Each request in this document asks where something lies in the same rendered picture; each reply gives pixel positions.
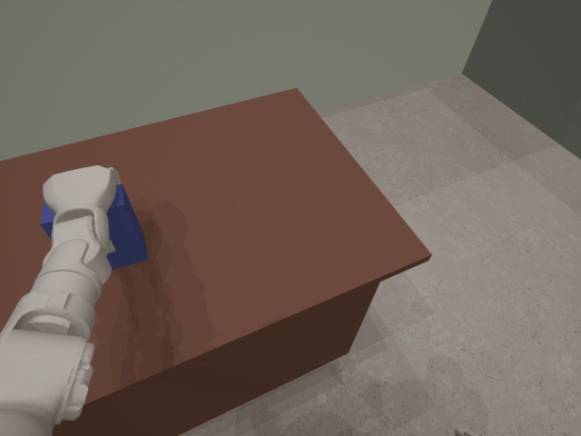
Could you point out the left robot hand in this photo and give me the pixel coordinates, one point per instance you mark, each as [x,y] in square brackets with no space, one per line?
[94,185]

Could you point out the left robot upper arm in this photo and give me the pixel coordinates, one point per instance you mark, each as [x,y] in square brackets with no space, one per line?
[44,379]

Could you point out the sponge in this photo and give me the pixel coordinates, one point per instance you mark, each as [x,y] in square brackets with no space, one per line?
[125,231]

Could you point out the table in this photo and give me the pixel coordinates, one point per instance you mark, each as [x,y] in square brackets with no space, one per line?
[266,243]

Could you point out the left robot forearm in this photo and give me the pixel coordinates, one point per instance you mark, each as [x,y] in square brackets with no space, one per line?
[66,290]

